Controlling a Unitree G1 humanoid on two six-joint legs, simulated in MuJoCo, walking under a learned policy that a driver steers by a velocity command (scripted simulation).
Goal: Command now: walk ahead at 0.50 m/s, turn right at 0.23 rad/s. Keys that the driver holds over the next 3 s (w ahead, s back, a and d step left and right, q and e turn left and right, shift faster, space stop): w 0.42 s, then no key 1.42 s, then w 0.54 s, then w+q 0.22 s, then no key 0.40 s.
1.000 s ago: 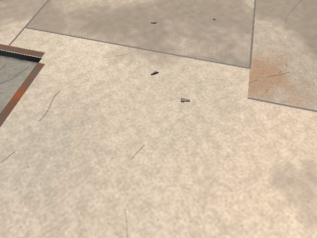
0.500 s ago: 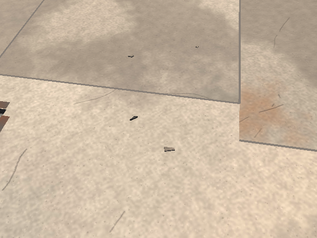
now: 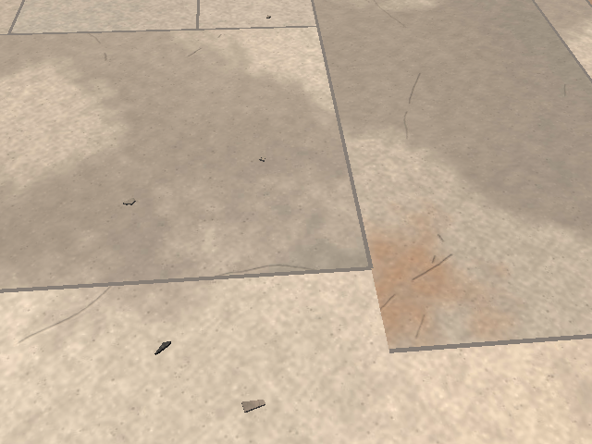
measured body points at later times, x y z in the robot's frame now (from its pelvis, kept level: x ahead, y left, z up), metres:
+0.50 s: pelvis +0.26 -0.06 +0.00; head +0.28 -0.08 +0.45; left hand +0.41 +0.20 -0.09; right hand +0.33 -0.35 -0.12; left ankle +0.22 +0.09 -0.66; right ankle +0.29 -0.15 -0.74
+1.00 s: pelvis +0.41 -0.04 -0.01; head +0.42 -0.04 +0.44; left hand +0.48 +0.22 -0.14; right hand +0.56 -0.29 -0.12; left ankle +0.48 +0.06 -0.74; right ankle +0.35 -0.17 -0.74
